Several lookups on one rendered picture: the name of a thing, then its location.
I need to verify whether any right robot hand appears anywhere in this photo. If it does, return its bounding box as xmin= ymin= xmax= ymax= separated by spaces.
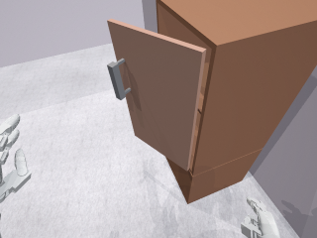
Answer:
xmin=241 ymin=196 xmax=280 ymax=238

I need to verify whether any left robot hand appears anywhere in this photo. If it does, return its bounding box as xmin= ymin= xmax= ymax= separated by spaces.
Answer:
xmin=0 ymin=113 xmax=32 ymax=203

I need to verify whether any cupboard door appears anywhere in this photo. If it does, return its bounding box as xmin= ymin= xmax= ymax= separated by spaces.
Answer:
xmin=107 ymin=18 xmax=206 ymax=171

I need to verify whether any handle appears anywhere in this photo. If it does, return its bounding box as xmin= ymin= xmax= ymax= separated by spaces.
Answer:
xmin=107 ymin=59 xmax=131 ymax=100

